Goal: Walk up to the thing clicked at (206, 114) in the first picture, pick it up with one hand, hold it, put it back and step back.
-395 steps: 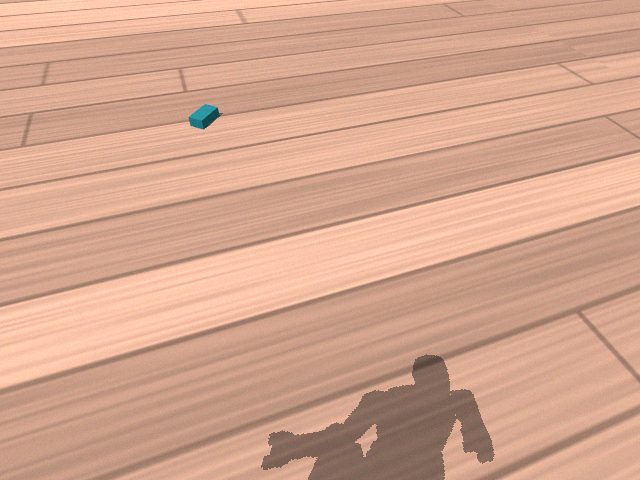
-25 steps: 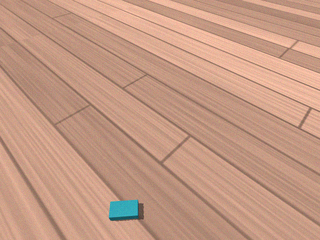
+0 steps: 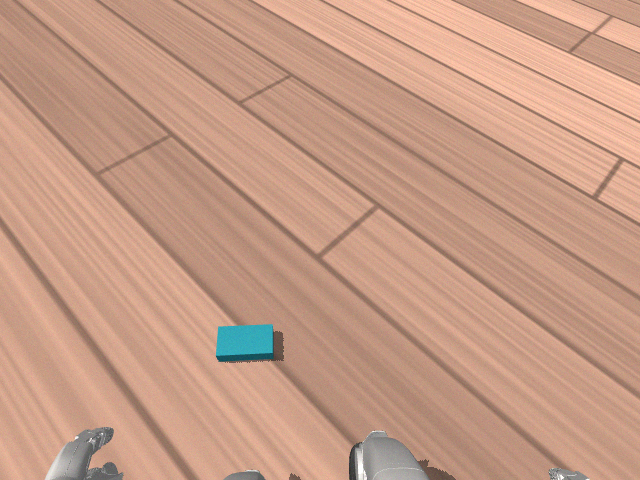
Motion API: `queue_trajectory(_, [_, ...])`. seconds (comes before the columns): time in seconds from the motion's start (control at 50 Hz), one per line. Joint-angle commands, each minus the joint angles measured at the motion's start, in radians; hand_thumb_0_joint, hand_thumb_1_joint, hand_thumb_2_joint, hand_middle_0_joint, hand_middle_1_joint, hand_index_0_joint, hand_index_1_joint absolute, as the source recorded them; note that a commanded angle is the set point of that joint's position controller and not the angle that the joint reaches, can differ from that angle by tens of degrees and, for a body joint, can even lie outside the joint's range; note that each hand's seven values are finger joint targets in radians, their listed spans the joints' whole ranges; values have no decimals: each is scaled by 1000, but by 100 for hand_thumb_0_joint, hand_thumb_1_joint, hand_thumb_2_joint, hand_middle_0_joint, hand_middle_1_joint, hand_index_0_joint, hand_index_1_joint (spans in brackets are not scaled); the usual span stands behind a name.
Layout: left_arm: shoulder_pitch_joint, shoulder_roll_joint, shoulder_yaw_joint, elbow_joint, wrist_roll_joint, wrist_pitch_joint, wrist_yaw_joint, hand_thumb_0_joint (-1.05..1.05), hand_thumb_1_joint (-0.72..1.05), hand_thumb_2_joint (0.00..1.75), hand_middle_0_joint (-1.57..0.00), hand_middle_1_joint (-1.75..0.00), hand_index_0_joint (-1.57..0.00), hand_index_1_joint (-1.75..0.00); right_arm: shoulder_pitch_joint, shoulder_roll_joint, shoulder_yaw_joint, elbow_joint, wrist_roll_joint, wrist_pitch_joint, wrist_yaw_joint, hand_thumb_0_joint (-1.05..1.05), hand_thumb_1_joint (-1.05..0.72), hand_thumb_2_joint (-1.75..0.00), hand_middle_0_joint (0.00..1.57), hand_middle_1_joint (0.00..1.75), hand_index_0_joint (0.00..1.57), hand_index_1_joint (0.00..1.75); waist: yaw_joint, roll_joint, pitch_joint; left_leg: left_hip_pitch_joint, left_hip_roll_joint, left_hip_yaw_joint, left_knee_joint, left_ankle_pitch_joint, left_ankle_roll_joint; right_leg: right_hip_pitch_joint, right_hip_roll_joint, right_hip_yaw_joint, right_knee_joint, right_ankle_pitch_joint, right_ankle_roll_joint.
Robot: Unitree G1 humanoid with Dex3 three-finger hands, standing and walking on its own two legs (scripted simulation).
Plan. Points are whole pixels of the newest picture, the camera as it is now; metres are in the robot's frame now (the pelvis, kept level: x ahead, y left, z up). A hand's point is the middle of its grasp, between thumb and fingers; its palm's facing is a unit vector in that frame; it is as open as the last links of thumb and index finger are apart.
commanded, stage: walk up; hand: left
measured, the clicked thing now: (245, 342) +0.53 +0.18 -0.72
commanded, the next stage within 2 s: none
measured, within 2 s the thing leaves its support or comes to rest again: neither
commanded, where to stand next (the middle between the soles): +0.11 -0.01 m, yaw -4 degrees
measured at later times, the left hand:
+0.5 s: hand out of the picture +0.06 +0.23 -0.10, palm faces -0.05 -0.90 -0.43, open 7.4 cm
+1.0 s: hand out of the picture +0.13 +0.23 -0.15, palm faces -0.05 -0.93 -0.36, open 7.4 cm
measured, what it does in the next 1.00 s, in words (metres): steps on the spot: right foot, then left foot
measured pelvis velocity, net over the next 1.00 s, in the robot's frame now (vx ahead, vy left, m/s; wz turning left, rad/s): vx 0.02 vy -0.03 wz -0.05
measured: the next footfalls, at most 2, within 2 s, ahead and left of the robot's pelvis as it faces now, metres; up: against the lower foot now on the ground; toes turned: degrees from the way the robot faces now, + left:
right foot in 0.34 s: +0.02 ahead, -0.18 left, +0.00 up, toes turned -4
left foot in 0.76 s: +0.17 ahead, +0.10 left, +0.00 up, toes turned -2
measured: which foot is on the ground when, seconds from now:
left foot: down 0.00-0.36, up 0.38-0.74, down 0.76-1.00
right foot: up 0.00-0.32, down 0.34-0.78, up 0.80-1.00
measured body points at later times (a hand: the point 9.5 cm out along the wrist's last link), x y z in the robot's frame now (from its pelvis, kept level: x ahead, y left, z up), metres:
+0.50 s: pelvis +0.01 -0.06 +0.02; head +0.00 -0.08 +0.47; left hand +0.06 +0.27 -0.08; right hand +0.03 -0.40 -0.10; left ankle +0.03 +0.08 -0.65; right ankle -0.02 -0.18 -0.71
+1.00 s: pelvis +0.02 -0.03 +0.00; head +0.09 -0.02 +0.44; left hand +0.13 +0.27 -0.13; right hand +0.17 -0.33 -0.10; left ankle +0.13 +0.10 -0.71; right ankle -0.02 -0.16 -0.67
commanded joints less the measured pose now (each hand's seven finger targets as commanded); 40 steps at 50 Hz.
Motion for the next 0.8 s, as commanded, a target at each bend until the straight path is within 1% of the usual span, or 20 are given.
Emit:
queue_trajectory(0.0, [65, 173, 46, -89, 0, -13, 25, 0, 90, 90, -20, -30, -20, -30, 52, -296, -70, -74, -54, -41, -27, 0, -90, -90, 20, 30, 20, 30, 33, 73, -211, 39, 383, -455, -377, 394, 191, 12, 106, 219, 399, -307, -40])
queue_trajectory(0.08, [124, 234, 73, -82, 7, -19, 3, 0, 90, 90, -20, -30, -20, -30, 1, -309, -87, -104, -43, -63, -43, 0, -90, -90, 20, 30, 20, 30, 56, 183, -202, 128, 310, -328, -332, 185, 155, -55, 100, 214, 460, -173, -28])
queue_trajectory(0.14, [62, 229, 72, -124, 21, -53, -37, 0, 90, 90, -20, -30, -20, -30, 201, -289, -100, -82, -38, -93, -29, 0, -90, -90, 20, 30, 20, 30, -41, 185, -239, 405, 294, -377, -386, -151, 156, -181, 74, 166, 289, -172, -14])
queue_trajectory(0.2, [49, 227, 58, -125, 2, -98, -39, 0, 90, 90, -20, -30, -20, -30, 204, -285, -98, -118, -49, -81, 5, 0, -90, -90, 20, 30, 20, 30, -79, 246, -154, 365, 298, -333, -442, -176, 183, -119, 75, 77, 103, -292, 9])
queue_trajectory(0.26, [143, 217, 65, -82, -2, -129, -39, 0, 90, 90, -20, -30, -20, -30, 134, -288, -87, -153, -57, -56, 30, 0, -90, -90, 20, 30, 20, 30, -26, 303, -55, 85, 250, -198, -421, -163, 174, 150, 78, -23, -86, -338, -10])
queue_trajectory(0.3, [330, 189, 71, -18, -7, -145, -24, 0, 90, 90, -20, -30, -20, -30, 77, -254, -74, -182, -53, -40, 41, 0, -90, -90, 20, 30, 20, 30, 67, 260, -76, -52, 168, -76, -262, -94, 119, 413, 127, -124, -287, -95, -15])
queue_trajectory(0.32, [452, 209, 83, 18, -8, -151, -11, 0, 90, 90, -20, -30, -20, -30, 73, -198, -59, -193, -49, -32, 41, 0, -90, -90, 20, 30, 20, 30, 117, 115, -122, -137, 113, -24, -71, -108, 90, 576, 117, -100, -353, -12, -10])
queue_trajectory(0.34, [559, 282, 108, 33, -1, -155, 3, 0, 90, 90, -20, -30, -20, -30, 64, -123, -36, -222, -36, -29, 43, 0, -90, -90, 20, 30, 20, 30, 168, -122, -148, -322, 38, 35, 220, -183, 42, 701, -23, 178, -429, -144, -46])
queue_trajectory(0.36, [505, 339, 112, -20, 14, -167, 15, 0, 90, 90, -20, -30, -20, -30, 53, -109, -28, -252, -28, -25, 39, 0, -90, -90, 20, 30, 20, 30, 145, -131, -107, -491, -23, -64, 380, -180, -7, 621, -257, 589, -546, -439, -128])
queue_trajectory(0.38, [388, 377, 109, -62, 13, -164, 17, 0, 90, 90, -20, -30, -20, -30, 28, -194, -54, -254, -26, -24, 34, 0, -90, -90, 20, 30, 20, 30, 117, -22, -39, -444, 31, -191, 369, -129, -8, 427, -363, 728, -632, -659, -222])
queue_trajectory(0.4, [320, 383, 104, -87, 10, -167, 13, 0, 90, 90, -20, -30, -20, -30, 54, -243, -71, -239, -21, -35, 38, 0, -90, -90, 20, 30, 20, 30, 77, -33, 30, -407, 71, -204, 351, -105, -10, 338, -371, 709, -641, -674, -270])
queue_trajectory(0.48, [286, 291, 77, -100, -21, -202, 31, 0, 90, 90, -20, -30, -20, -30, 241, -210, -70, -154, -18, -19, 67, 0, -90, -90, 20, 30, 20, 30, -6, -26, -6, -293, 61, -199, 326, 84, -40, 364, -186, 246, -501, -79, -172])
queue_trajectory(0.54, [349, 290, 76, -104, -10, -216, 53, 0, 90, 90, -20, -30, -20, -30, 205, -187, -71, -194, -34, 4, 81, 0, -90, -90, 20, 30, 20, 30, 23, -54, -8, -246, 56, -174, 286, 122, -60, 312, -190, 161, -451, 151, -181])
queue_trajectory(0.6, [251, 241, 54, -139, -7, -202, 54, 0, 90, 90, -20, -30, -20, -30, 180, -140, -49, -186, -7, 1, 59, 0, -90, -90, 20, 30, 20, 30, 9, -124, -11, -76, 47, -126, 81, 124, -58, 229, -156, 4, -342, 597, -166])
queue_trajectory(0.66, [251, 239, 41, -148, -28, -159, 53, 0, 90, 90, -20, -30, -20, -30, 124, -149, -39, -184, 2, -10, 37, 0, -90, -90, 20, 30, 20, 30, 43, -218, -51, -33, 14, 18, -20, 157, -47, 273, -133, 5, -203, 694, -149])
queue_trajectory(0.7, [229, 229, 32, -158, -41, -125, 59, 0, 90, 90, -20, -30, -20, -30, 166, -162, -41, -161, 1, -17, 24, 0, -90, -90, 20, 30, 20, 30, 1, -159, -114, 93, -13, 58, -173, 323, -22, 249, -96, -20, -34, 597, -114])
queue_trajectory(0.72, [258, 208, 24, -157, -46, -117, 60, 0, 90, 90, -20, -30, -20, -30, 176, -193, -51, -160, -1, -23, 18, 0, -90, -90, 20, 30, 20, 30, -12, -38, -161, 155, -6, 35, -232, 538, -5, 249, -52, -35, 93, 492, -78])
queue_trajectory(0.74, [280, 178, 17, -162, -60, -116, 62, 0, 90, 90, -20, -30, -20, -30, 197, -250, -67, -164, -7, -27, 11, 0, -90, -90, 20, 30, 20, 30, -31, 113, -252, 248, 118, -109, -224, 889, 58, 207, 33, -37, 271, 301, -32])
queue_trajectory(0.76, [323, 146, 17, -166, -76, -110, 69, 0, 90, 90, -20, -30, -20, -30, 207, -284, -73, -186, -13, -29, 6, 0, -90, -90, 20, 30, 20, 30, -21, 239, -330, 361, 307, -376, -218, 1160, 174, 82, 149, 12, 460, -244, -9])
queue_trajectory(0.78, [350, 167, 20, -148, -73, -94, 82, 0, 90, 90, -20, -30, -20, -30, 188, -285, -69, -193, 9, -27, 5, 0, -90, -90, 20, 30, 20, 30, -4, 199, -389, 336, 394, -440, -213, 1209, 280, 116, 131, 82, 539, -425, -22])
